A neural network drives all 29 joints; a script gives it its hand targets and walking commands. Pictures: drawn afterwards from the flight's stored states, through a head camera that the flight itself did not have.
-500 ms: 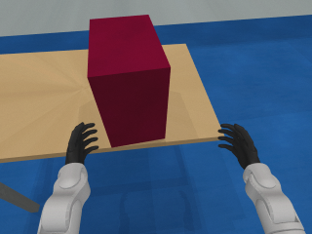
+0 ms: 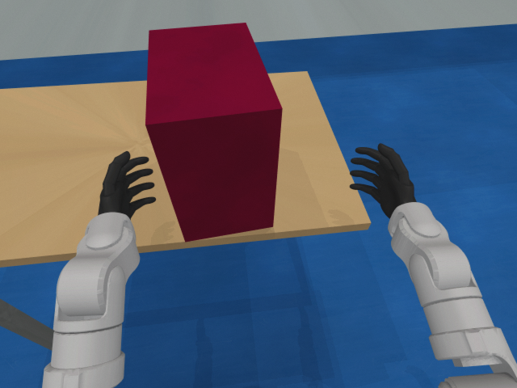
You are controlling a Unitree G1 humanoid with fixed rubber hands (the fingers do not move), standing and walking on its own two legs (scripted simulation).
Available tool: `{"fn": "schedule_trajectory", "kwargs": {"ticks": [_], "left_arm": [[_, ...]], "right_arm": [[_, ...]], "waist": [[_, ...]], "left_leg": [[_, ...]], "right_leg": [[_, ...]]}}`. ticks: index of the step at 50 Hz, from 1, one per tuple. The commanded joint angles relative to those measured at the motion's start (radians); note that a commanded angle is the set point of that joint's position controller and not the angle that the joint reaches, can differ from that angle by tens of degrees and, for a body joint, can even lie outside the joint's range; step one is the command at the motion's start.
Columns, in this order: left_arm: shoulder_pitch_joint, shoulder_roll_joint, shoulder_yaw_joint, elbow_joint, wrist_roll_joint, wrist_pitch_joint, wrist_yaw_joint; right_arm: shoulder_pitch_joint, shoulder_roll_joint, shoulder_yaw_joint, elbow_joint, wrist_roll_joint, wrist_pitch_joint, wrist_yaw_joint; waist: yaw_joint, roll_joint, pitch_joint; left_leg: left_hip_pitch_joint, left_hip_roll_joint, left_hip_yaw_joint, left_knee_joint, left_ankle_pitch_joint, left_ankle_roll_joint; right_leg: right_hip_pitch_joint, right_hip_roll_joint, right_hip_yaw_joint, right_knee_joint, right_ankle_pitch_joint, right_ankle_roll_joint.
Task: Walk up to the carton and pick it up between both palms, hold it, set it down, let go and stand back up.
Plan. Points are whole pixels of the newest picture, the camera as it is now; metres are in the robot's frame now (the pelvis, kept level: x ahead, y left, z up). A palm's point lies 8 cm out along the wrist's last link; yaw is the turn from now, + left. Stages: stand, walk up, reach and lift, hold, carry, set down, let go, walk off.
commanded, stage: reach and lift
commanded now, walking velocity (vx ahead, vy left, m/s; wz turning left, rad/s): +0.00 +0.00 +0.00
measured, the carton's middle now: (214, 134) +0.53 +0.11 +0.08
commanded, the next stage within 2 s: none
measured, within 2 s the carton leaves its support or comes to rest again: neither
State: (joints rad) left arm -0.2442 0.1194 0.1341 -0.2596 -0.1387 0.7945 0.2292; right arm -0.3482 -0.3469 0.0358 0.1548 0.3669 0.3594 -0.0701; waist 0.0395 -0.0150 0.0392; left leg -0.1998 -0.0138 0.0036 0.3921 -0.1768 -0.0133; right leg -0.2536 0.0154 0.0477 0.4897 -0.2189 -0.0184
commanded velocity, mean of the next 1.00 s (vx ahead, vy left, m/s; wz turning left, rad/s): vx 0.00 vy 0.00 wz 0.00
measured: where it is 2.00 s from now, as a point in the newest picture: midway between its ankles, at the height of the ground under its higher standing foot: outside the picture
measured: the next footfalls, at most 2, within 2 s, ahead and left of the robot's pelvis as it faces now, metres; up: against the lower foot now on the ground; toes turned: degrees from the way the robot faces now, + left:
none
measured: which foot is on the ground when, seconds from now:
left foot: down 0.00-1.00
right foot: down 0.00-1.00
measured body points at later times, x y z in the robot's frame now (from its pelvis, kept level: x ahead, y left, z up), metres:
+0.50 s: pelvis +0.00 +0.00 +0.00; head +0.01 -0.01 +0.45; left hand +0.38 +0.22 +0.17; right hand +0.44 -0.16 +0.16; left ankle +0.02 +0.13 -0.74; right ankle +0.03 -0.10 -0.74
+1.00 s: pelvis +0.01 -0.01 +0.00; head +0.02 -0.01 +0.45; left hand +0.43 +0.23 +0.21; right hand +0.49 -0.13 +0.21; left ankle +0.02 +0.13 -0.74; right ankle +0.03 -0.10 -0.74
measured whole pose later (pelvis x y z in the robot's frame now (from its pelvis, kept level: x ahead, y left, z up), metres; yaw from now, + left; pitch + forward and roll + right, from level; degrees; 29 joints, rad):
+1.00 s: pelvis +0.01 -0.01 +0.00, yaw +0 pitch +0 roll +2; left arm -0.97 0.29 0.08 0.63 -0.24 0.69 0.27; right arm -1.09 -0.35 0.08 0.90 0.42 0.42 -0.08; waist 0.10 -0.01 0.01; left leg -0.20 0.00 0.00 0.39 -0.19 -0.02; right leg -0.25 0.03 0.05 0.49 -0.23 -0.03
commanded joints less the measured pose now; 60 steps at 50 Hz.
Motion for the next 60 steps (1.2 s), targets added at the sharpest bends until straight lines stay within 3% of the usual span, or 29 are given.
{"fn": "schedule_trajectory", "kwargs": {"ticks": [1, 4, 6, 9, 17, 20, 21, 22, 25, 26, 29, 30, 31, 32, 34, 35, 37, 38, 41, 42, 46, 48, 49, 50, 51, 53, 54, 55, 60], "left_arm": [[-0.516, 0.118, 0.025, -0.057, 0.001, -0.008, 0.015], [-0.588, 0.153, 0.051, -0.064, -0.006, -0.012, 0.008], [-0.642, 0.155, 0.056, -0.012, 0.019, -0.006, 0.006], [-0.738, 0.167, 0.040, 0.010, 0.016, -0.009, 0.007], [-0.930, 0.231, 0.039, 0.201, -0.008, -0.020, 0.014], [-0.935, 0.229, 0.021, 0.180, -0.039, -0.037, 0.022], [-0.930, 0.218, 0.004, 0.223, -0.027, -0.028, 0.024], [-0.966, 0.229, 0.015, 0.301, -0.020, -0.034, 0.024], [-1.010, 0.240, 0.009, 0.344, -0.021, -0.044, 0.027], [-1.070, 0.259, 0.001, 0.420, -0.052, -0.053, 0.022], [-1.134, 0.278, 0.006, 0.372, -0.053, -0.093, 0.039], [-1.148, 0.286, -0.020, 0.349, -0.062, -0.088, 0.042], [-1.148, 0.300, -0.005, 0.384, -0.050, -0.085, 0.043], [-1.166, 0.283, -0.027, 0.422, -0.061, -0.086, 0.043], [-1.221, 0.306, -0.016, 0.479, -0.063, -0.100, 0.044], [-1.202, 0.286, -0.034, 0.487, -0.060, -0.095, 0.043], [-1.235, 0.312, -0.018, 0.598, -0.066, -0.103, 0.040], [-1.259, 0.317, -0.023, 0.600, -0.081, -0.108, 0.041], [-1.306, 0.320, -0.037, 0.670, -0.069, -0.129, 0.040], [-1.340, 0.316, -0.046, 0.720, -0.099, -0.136, 0.038], [-1.362, 0.337, -0.051, 0.677, -0.126, -0.183, 0.035], [-1.424, 0.338, -0.065, 0.751, -0.090, -0.189, 0.037], [-1.448, 0.363, -0.054, 0.762, -0.100, -0.196, 0.038], [-1.463, 0.349, -0.073, 0.740, -0.102, -0.201, 0.042], [-1.476, 0.350, -0.084, 0.796, -0.112, -0.213, 0.040], [-1.503, 0.342, -0.098, 0.803, -0.130, -0.228, 0.046], [-1.512, 0.349, -0.096, 0.853, -0.148, -0.238, 0.045], [-1.544, 0.360, -0.106, 0.826, -0.166, -0.254, 0.047], [-1.558, 0.368, -0.107, 0.952, -0.162, -0.285, 0.037]], "right_arm": [[-0.558, -0.215, -0.048, -0.089, 0.067, -0.003, 0.007], [-0.640, -0.235, -0.025, -0.133, 0.082, -0.008, -0.004], [-0.679, -0.266, -0.030, -0.034, 0.080, -0.005, -0.009], [-0.755, -0.259, -0.020, 0.025, 0.097, 0.006, -0.004], [-0.947, -0.257, -0.007, 0.174, 0.089, 0.025, -0.008], [-0.973, -0.273, -0.020, 0.157, 0.089, 0.010, -0.017], [-0.956, -0.284, -0.037, 0.199, 0.092, 0.013, -0.016], [-0.997, -0.244, 0.004, 0.226, 0.101, 0.022, -0.015], [-1.020, -0.250, -0.008, 0.313, 0.089, 0.035, -0.011], [-1.091, -0.260, -0.017, 0.315, 0.085, 0.037, -0.014], [-1.137, -0.256, -0.002, 0.313, 0.097, 0.025, -0.005], [-1.135, -0.273, -0.013, 0.329, 0.096, 0.019, -0.007], [-1.158, -0.257, 0.019, 0.341, 0.115, 0.023, -0.011], [-1.168, -0.283, -0.025, 0.393, 0.095, 0.023, -0.007], [-1.218, -0.253, 0.018, 0.412, 0.115, 0.024, -0.003], [-1.205, -0.274, -0.014, 0.429, 0.098, 0.023, -0.007], [-1.268, -0.243, 0.024, 0.458, 0.110, 0.033, -0.006], [-1.294, -0.244, 0.017, 0.427, 0.103, 0.029, -0.007], [-1.294, -0.250, -0.001, 0.565, 0.077, 0.037, -0.008], [-1.357, -0.242, 0.025, 0.560, 0.089, 0.042, -0.004], [-1.376, -0.237, 0.039, 0.543, 0.115, 0.016, -0.011], [-1.398, -0.240, 0.044, 0.669, 0.120, 0.025, 0.000], [-1.440, -0.244, 0.051, 0.634, 0.121, 0.019, 0.005], [-1.423, -0.243, 0.030, 0.667, 0.110, 0.020, 0.000], [-1.455, -0.230, 0.052, 0.680, 0.115, 0.021, 0.006], [-1.483, -0.249, 0.024, 0.673, 0.106, 0.011, 0.005], [-1.542, -0.228, 0.051, 0.663, 0.113, 0.008, 0.003], [-1.542, -0.231, 0.042, 0.648, 0.115, -0.001, 0.004], [-1.545, -0.225, 0.059, 0.783, 0.104, -0.003, 0.015]], "waist": [[0.064, -0.013, -0.378], [0.076, -0.035, -0.493], [0.067, -0.001, -0.487], [0.072, 0.044, -0.482], [0.103, 0.030, -0.492], [0.094, 0.010, -0.561], [0.072, 0.049, -0.536], [0.112, 0.030, -0.501], [0.103, 0.057, -0.512], [0.097, -0.001, -0.502], [0.144, 0.033, -0.588], [0.111, 0.062, -0.614], [0.126, 0.054, -0.611], [0.092, 0.071, -0.600], [0.134, 0.044, -0.633], [0.109, 0.056, -0.627], [0.145, 0.019, -0.550], [0.142, 0.003, -0.578], [0.116, 0.031, -0.553], [0.130, 0.009, -0.555], [0.123, 0.011, -0.677], [0.124, 0.063, -0.630], [0.141, 0.038, -0.643], [0.115, 0.070, -0.651], [0.132, 0.059, -0.611], [0.110, 0.061, -0.670], [0.143, 0.023, -0.692], [0.124, 0.042, -0.709], [0.136, 0.014, -0.717]], "left_leg": [[0.156, 0.043, 0.057, -0.088, 0.086, -0.002], [0.171, 0.037, 0.058, -0.051, 0.219, -0.005], [0.207, 0.040, 0.059, -0.045, 0.276, -0.022], [0.184, 0.039, 0.059, -0.041, 0.271, -0.038], [0.082, 0.033, 0.076, -0.048, 0.166, -0.022], [0.132, 0.041, 0.058, -0.021, 0.240, -0.026], [0.141, 0.040, 0.059, -0.022, 0.223, -0.036], [0.084, 0.037, 0.061, -0.028, 0.184, -0.028], [0.063, 0.036, 0.071, -0.035, 0.181, -0.033], [0.042, 0.040, 0.062, -0.042, 0.119, -0.021], [0.052, 0.042, 0.066, -0.028, 0.175, -0.030], [0.093, 0.041, 0.061, -0.015, 0.206, -0.040], [0.071, 0.039, 0.055, 0.003, 0.258, -0.037], [0.105, 0.046, 0.043, 0.004, 0.255, -0.047], [0.047, 0.042, 0.048, 0.006, 0.250, -0.039], [0.082, 0.043, 0.043, 0.003, 0.260, -0.047], [0.008, 0.040, 0.050, -0.020, 0.180, -0.033], [-0.011, 0.037, 0.061, -0.024, 0.162, -0.025], [-0.006, 0.036, 0.056, -0.023, 0.160, -0.034], [-0.032, 0.038, 0.051, -0.026, 0.148, -0.028], [0.002, 0.030, 0.047, 0.020, 0.279, -0.039], [0.015, 0.037, 0.043, 0.022, 0.289, -0.052], [-0.004, 0.034, 0.045, 0.012, 0.269, -0.048], [0.022, 0.040, 0.044, 0.019, 0.294, -0.056], [-0.007, 0.038, 0.038, 0.010, 0.268, -0.056], [0.013, 0.040, 0.033, 0.013, 0.287, -0.061], [-0.034, 0.036, 0.041, 0.020, 0.263, -0.045], [-0.028, 0.035, 0.039, 0.018, 0.255, -0.046], [-0.028, 0.037, 0.040, 0.034, 0.324, -0.044]], "right_leg": [[0.133, 0.043, -0.003, -0.165, 0.063, -0.011], [0.190, 0.046, -0.005, -0.145, 0.202, 0.001], [0.172, 0.058, -0.024, -0.142, 0.232, 0.002], [0.144, 0.059, -0.024, -0.154, 0.191, -0.006], [0.161, 0.049, -0.015, -0.149, 0.139, -0.007], [0.167, 0.059, -0.026, -0.130, 0.220, -0.006], [0.145, 0.061, -0.031, -0.137, 0.196, -0.015], [0.153, 0.055, -0.019, -0.146, 0.157, -0.014], [0.175, 0.050, -0.017, -0.140, 0.175, -0.009], [0.145, 0.047, -0.027, -0.147, 0.127, -0.004], [0.150, 0.057, -0.022, -0.131, 0.169, -0.012], [0.141, 0.065, -0.032, -0.129, 0.203, -0.017], [0.155, 0.064, -0.023, -0.127, 0.246, -0.016], [0.114, 0.066, -0.033, -0.135, 0.234, -0.020], [0.121, 0.059, -0.029, -0.133, 0.222, -0.016], [0.125, 0.066, -0.038, -0.140, 0.236, -0.022], [0.145, 0.052, -0.030, -0.145, 0.185, -0.014], [0.149, 0.058, -0.029, -0.140, 0.182, -0.006], [0.152, 0.054, -0.034, -0.146, 0.190, -0.012], [0.127, 0.056, -0.043, -0.139, 0.181, -0.011], [0.184, 0.059, -0.036, -0.121, 0.331, 0.000], [0.137, 0.055, -0.038, -0.136, 0.289, -0.012], [0.144, 0.056, -0.040, -0.143, 0.272, -0.015], [0.122, 0.058, -0.047, -0.142, 0.284, -0.018], [0.124, 0.055, -0.046, -0.148, 0.262, -0.021], [0.109, 0.059, -0.058, -0.146, 0.268, -0.023], [0.119, 0.057, -0.049, -0.136, 0.271, -0.013], [0.124, 0.051, -0.051, -0.135, 0.273, -0.010], [0.111, 0.043, -0.050, -0.133, 0.331, -0.006]]}}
